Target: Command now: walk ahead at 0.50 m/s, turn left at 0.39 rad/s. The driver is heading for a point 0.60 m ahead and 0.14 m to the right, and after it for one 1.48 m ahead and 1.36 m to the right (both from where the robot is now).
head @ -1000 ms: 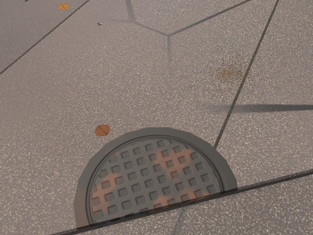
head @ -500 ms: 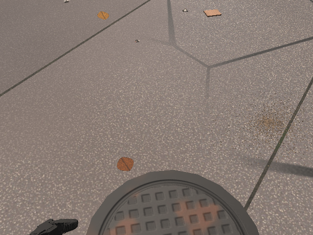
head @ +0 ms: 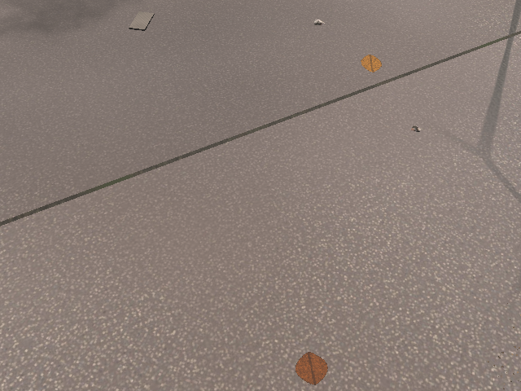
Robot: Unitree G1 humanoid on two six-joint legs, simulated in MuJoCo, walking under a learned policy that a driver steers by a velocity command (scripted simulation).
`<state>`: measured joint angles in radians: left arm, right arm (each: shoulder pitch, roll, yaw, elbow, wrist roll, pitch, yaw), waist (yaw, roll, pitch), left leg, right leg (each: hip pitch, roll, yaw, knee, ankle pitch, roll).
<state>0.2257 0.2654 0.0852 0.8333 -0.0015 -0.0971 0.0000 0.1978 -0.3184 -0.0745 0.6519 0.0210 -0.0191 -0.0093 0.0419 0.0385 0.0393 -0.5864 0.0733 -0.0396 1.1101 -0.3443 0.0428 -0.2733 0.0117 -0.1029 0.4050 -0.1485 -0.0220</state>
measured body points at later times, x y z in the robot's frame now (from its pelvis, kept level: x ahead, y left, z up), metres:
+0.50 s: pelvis +0.25 +0.06 +0.01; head +0.27 +0.06 +0.46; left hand +0.45 +0.29 -0.10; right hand +0.24 -0.22 -0.11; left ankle +0.20 +0.15 -0.73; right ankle +0.36 -0.12 -0.66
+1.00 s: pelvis +0.52 -0.05 +0.01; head +0.56 -0.08 +0.46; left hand +0.71 +0.18 -0.10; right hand +0.61 -0.37 -0.07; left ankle +0.74 +0.07 -0.67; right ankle +0.49 -0.10 -0.73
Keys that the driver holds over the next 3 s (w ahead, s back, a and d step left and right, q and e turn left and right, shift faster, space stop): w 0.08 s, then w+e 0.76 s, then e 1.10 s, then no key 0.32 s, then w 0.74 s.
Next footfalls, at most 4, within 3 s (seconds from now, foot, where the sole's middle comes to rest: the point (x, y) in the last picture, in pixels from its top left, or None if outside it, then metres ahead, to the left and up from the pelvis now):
0.20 left None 0.24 0.16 -0.77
0.72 right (320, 371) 0.53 -0.11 -0.77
1.16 left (299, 269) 0.82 -0.06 -0.77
1.58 right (355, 345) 0.60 -0.21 -0.77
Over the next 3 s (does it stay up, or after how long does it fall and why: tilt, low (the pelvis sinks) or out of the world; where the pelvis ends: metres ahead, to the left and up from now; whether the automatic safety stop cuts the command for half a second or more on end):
stays up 0.80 -0.29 0.01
